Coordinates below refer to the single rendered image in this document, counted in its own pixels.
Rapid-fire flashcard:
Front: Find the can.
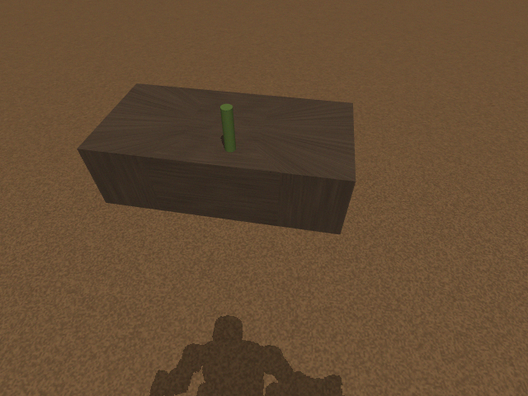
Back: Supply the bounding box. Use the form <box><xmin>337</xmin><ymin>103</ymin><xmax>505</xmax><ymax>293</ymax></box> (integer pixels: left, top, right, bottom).
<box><xmin>220</xmin><ymin>104</ymin><xmax>236</xmax><ymax>153</ymax></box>

